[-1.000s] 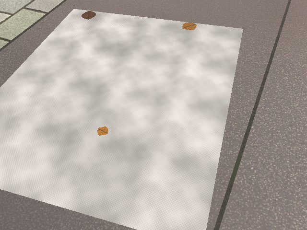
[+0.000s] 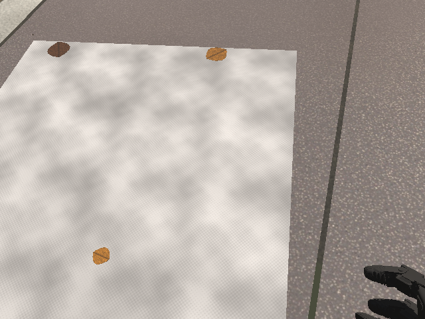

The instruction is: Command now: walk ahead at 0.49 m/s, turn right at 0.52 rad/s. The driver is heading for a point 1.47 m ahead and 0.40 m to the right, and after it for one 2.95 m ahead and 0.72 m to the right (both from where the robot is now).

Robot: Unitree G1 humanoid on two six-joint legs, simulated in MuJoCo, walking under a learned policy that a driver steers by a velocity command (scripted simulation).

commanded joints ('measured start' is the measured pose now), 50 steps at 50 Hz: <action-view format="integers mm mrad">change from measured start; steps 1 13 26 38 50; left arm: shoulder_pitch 21 -92 -358 -11 -165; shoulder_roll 185 203 115 302 204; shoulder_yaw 47 46 25 95 54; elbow -57 -168 -257 -246 -153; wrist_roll -8 -26 -7 -1 11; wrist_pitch -3 26 42 32 -15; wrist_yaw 18 20 -23 -25 -2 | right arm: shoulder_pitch -191 213 210 303 85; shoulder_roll -22 -91 -173 -143 -82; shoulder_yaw -1 -42 -68 -24 -10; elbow -97 7 132 114 76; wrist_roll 11 -7 -2 19 2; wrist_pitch -22 -13 -15 -17 16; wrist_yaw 22 -2 -16 0 -1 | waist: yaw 28 -141 -128 46 -52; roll -146 21 -21 -207 -97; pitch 22 -208 25 -448 -22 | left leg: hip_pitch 97 883 645 13 91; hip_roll -86 242 143 -89 37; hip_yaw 78 -401 154 11 42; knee -206 -491 -642 608 12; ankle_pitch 91 -362 -17 -624 -23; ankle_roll -15 232 204 30 -22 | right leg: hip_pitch -67 -681 -641 466 -113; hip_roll -176 -120 -192 -440 -221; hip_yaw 144 84 -2 764 67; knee -69 1111 562 54 -110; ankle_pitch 303 -110 284 -45 380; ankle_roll -106 77 81 -326 -161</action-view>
